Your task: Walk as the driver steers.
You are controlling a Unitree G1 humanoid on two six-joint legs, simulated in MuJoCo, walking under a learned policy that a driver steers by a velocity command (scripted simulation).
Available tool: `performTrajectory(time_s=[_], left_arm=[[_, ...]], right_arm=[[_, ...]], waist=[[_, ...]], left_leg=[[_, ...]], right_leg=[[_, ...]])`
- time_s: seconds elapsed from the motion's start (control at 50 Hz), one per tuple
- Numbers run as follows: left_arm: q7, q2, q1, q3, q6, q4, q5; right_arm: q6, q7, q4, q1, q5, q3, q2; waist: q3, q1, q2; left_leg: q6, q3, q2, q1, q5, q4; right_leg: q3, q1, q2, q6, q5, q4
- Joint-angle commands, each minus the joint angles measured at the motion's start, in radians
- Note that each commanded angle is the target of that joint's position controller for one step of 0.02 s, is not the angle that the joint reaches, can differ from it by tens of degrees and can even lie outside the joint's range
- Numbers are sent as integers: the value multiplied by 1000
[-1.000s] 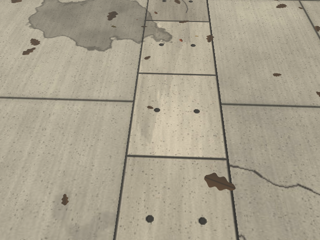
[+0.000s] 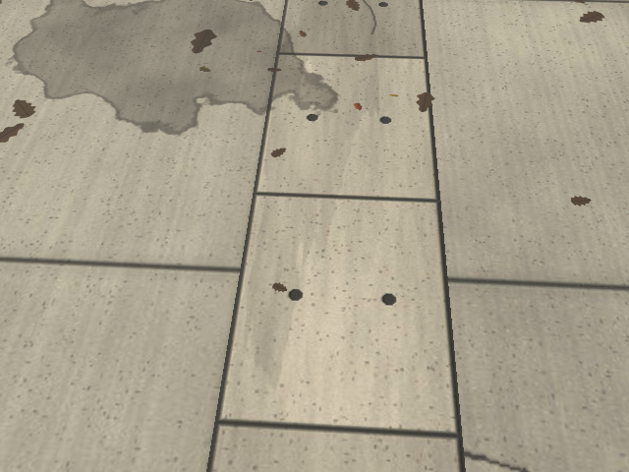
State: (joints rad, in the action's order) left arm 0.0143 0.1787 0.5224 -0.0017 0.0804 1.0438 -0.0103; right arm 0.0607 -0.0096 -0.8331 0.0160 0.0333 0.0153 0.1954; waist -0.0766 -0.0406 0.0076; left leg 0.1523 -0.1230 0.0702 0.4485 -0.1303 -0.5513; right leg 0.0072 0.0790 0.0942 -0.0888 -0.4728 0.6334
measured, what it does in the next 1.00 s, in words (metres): walks ahead: right foot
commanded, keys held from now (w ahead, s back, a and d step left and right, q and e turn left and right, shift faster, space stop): w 1.00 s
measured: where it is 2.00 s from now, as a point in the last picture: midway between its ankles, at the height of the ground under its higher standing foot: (343, 227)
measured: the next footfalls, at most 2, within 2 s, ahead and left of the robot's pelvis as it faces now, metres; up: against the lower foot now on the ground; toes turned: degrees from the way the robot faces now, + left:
right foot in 0.54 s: +0.46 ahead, -0.11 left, +0.00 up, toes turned -3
left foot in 1.12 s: +0.76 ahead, +0.06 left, +0.00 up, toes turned +5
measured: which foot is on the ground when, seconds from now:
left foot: down 0.00-0.54, up 0.56-1.00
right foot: up 0.00-0.52, down 0.54-1.00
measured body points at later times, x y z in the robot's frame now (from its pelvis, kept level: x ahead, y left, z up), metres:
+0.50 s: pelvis +0.26 -0.02 +0.02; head +0.30 -0.02 +0.47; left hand +0.48 +0.18 -0.09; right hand +0.15 -0.25 -0.12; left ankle +0.11 +0.05 -0.71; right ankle +0.42 -0.12 -0.69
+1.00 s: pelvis +0.53 -0.04 +0.03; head +0.55 -0.04 +0.48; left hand +0.43 +0.18 -0.12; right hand +0.71 -0.25 -0.10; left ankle +0.69 +0.08 -0.67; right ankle +0.42 -0.11 -0.71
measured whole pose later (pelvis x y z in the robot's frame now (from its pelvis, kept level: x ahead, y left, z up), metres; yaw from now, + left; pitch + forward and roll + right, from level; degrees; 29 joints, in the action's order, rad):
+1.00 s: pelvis +0.53 -0.04 +0.03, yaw +1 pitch +0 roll -1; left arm 0.00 0.16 0.49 -0.02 0.10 1.08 -0.02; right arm 0.04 -0.03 -0.90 0.03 0.02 0.02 0.19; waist -0.05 -0.07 0.03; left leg 0.05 -0.06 -0.07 0.60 -0.03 -0.67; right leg 0.08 0.08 0.09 -0.08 -0.26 0.17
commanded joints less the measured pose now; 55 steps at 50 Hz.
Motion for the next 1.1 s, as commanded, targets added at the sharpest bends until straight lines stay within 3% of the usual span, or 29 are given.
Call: performTrajectory(time_s=[0.02, 0.04, 0.06, 0.08, 0.12, 0.18, 0.24, 0.32, 0.44, 0.48, 0.5, 0.52, 0.54, 0.56, 0.58, 0.6, 0.62, 0.64, 0.68, 0.7, 0.76, 0.88, 1.0, 1.06, 1.08, 1.1], left_arm=[[-7, 123, 48, -29, 6, -72, -1], [-9, 153, -56, -37, 9, -110, -8], [-15, 153, -117, -40, 12, -122, -12], [-19, 135, -128, -41, 6, -119, -15], [-30, 81, -96, -32, -19, -108, -27], [-40, 72, -170, -32, -36, -134, -28], [-43, 88, -325, -33, -42, -183, -23], [-46, 75, -474, -25, -40, -224, -11], [-44, 81, -622, -21, -30, -273, -10], [-41, 91, -597, -26, -21, -274, -9], [-35, 101, -535, -33, -16, -256, -10], [-27, 118, -416, -44, -9, -216, -12], [-17, 147, -237, -60, 1, -156, -21], [-4, 231, -51, -85, 9, -120, -48], [-10, 300, -21, -104, 0, -110, -50], [-22, 232, -92, -95, -10, -113, -11], [-26, 185, -200, -80, -7, -126, -1], [-30, 136, -249, -69, 1, -127, -5], [-24, 77, -250, -50, 13, -99, -4], [-22, 74, -221, -48, 21, -83, -4], [-18, 113, -151, -53, 34, -47, 2], [-17, 112, -45, -42, 30, -16, 1], [-1, 125, 45, -42, 22, 23, -13], [8, 142, 10, -48, 18, 27, -19], [8, 151, -4, -51, 16, 28, -19], [5, 151, -23, -50, 13, 25, -14]], right_arm=[[-7, 4, -92, 427, -16, 78, 225], [-5, 1, -70, 295, -31, 65, 174], [4, -4, -64, 239, -29, 53, 120], [15, -4, -78, 237, -21, 43, 90], [34, 2, -114, 273, -21, 30, 63], [53, 2, -153, 342, -26, 35, 100], [50, 1, -173, 406, -29, 31, 108], [47, 5, -196, 490, -29, 22, 103], [38, 23, -231, 569, -9, 18, 114], [37, 29, -235, 544, -5, 21, 126], [36, 31, -234, 521, -6, 23, 135], [35, 31, -235, 507, -8, 26, 144], [34, 28, -230, 485, -15, 24, 144], [38, 25, -193, 474, -25, 13, 113], [35, 15, -191, 600, -59, 1, 19], [32, 20, -195, 521, -29, 29, 127], [37, 16, -160, 432, -26, 33, 121], [39, 13, -151, 388, -24, 31, 102], [14, 1, -154, 395, -1, 29, 65], [3, -6, -155, 401, 2, 29, 50], [-16, -18, -128, 328, 6, 31, 46], [-18, -22, -38, 57, -10, 20, 48], [-9, -18, 15, -91, -13, 16, 61], [6, -11, 9, -34, -13, 26, 75], [12, -5, -22, 60, -12, 36, 87], [21, 4, -80, 226, -7, 50, 106]], waist=[[307, 150, 85], [123, 99, 38], [43, 80, -4], [4, 46, -34], [8, 1, -15], [-11, -2, 13], [-38, 34, 20], [-30, 83, 42], [-41, 122, 63], [-33, 89, 69], [-5, 56, 77], [54, 7, 77], [145, -69, 54], [275, -130, -30], [387, -67, -253], [296, -57, -77], [152, -15, -64], [89, 10, -26], [55, 65, -49], [56, 73, -57], [26, 82, -59], [-25, 24, -66], [-47, -15, -76], [-20, 30, -79], [29, 68, -82], [112, 137, -54]], left_leg=[[256, 854, -448, -728, -270, 255], [217, 706, -419, -556, -376, 331], [186, 616, -381, -421, -302, 376], [154, 529, -341, -331, -181, 393], [113, 405, -288, -234, -46, 420], [100, 304, -255, -219, 52, 452], [68, 252, -229, -274, 135, 469], [20, 202, -209, -364, 268, 443], [45, 202, -264, -571, 436, 360], [41, 190, -284, -597, 575, 300], [28, 175, -282, -587, 713, 232], [15, 162, -270, -574, 813, 106], [-5, 129, -235, -480, 750, -85], [-22, 96, -187, -259, 402, -376], [-64, 60, 6, 92, -373, -736], [-45, 185, -43, 182, -342, -794], [-44, 183, -85, 200, -239, -755], [-48, 177, -115, 166, -181, -706], [-68, 168, -148, 79, -149, -626], [-77, 158, -147, 58, -143, -606], [-98, 127, -161, 120, -83, -543], [-125, 72, -162, 195, 110, -250], [-89, 51, -127, 202, 86, -72], [-44, 32, -82, 74, -24, -2], [-25, 18, -47, -50, -46, 27], [0, 7, -24, -251, -6, 88]], right_leg=[[-79, -674, -10, -15, -12, 812], [-83, -729, -83, -25, 109, 757], [-71, -697, -109, -27, 163, 702], [-75, -650, -137, -21, 182, 654], [-67, -554, -165, 4, 192, 571], [-28, -610, -193, 30, 256, 478], [7, -720, -213, 53, 381, 343], [47, -732, -189, 66, 495, 151], [69, -750, -141, 37, 428, -14], [76, -677, -117, 6, 351, -65], [87, -577, -87, -13, 310, -91], [97, -435, -53, -36, 300, -129], [81, -203, -61, -67, 349, -181], [-152, 70, -280, -123, 265, -181], [-637, 299, -541, -277, 236, -285], [-640, 204, -482, -244, 182, -343], [-476, 53, -448, -211, 231, -375], [-378, -62, -405, -184, 344, -410], [-237, -189, -328, -130, 447, -448], [-209, -208, -317, -126, 492, -457], [-143, -225, -293, -125, 550, -492], [-71, -176, -257, -98, 636, -519], [-67, 7, -310, -112, 728, -470], [-41, 47, -324, -93, 964, -354], [-27, 38, -313, -81, 1085, -246], [7, -17, -276, -61, 1092, -63]])
Keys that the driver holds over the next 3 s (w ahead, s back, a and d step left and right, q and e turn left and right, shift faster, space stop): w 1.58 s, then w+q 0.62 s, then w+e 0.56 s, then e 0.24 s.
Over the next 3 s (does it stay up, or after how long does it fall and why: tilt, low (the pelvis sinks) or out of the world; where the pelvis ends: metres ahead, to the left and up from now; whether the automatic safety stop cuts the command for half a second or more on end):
stays up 1.53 0.10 0.02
